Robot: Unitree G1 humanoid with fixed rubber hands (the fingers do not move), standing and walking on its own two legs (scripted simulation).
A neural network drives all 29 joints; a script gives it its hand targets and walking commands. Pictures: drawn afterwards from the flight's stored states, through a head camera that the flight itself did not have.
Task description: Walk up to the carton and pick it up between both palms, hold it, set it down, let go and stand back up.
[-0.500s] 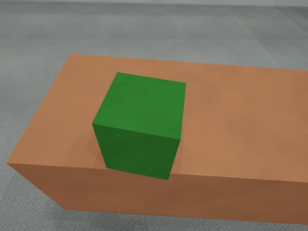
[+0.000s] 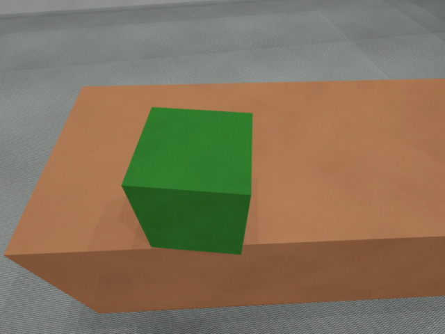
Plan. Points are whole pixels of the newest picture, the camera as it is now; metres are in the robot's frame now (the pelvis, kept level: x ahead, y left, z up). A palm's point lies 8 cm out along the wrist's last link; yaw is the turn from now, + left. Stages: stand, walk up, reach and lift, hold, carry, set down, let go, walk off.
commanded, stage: walk up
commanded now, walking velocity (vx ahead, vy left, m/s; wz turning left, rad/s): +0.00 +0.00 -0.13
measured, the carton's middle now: (198, 184) +0.41 +0.06 -0.01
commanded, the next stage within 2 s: none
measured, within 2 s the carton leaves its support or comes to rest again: neither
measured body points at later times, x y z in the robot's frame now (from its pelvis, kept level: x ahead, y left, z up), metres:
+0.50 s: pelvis -0.01 +0.00 +0.00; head +0.02 +0.00 +0.45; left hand +0.02 +0.23 -0.16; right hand -0.02 -0.22 -0.16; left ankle -0.02 +0.10 -0.74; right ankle -0.01 -0.11 -0.74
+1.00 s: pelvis +0.01 +0.03 +0.00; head +0.02 +0.03 +0.45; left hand +0.00 +0.23 -0.16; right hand -0.02 -0.17 -0.16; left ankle -0.02 +0.10 -0.74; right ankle -0.01 -0.11 -0.74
